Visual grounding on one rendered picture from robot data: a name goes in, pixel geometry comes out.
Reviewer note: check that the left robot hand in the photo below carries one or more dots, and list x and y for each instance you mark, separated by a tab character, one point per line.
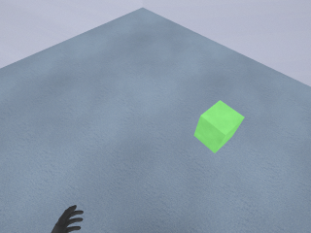
64	221

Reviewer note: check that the carton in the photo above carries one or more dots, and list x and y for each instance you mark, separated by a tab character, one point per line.
217	125

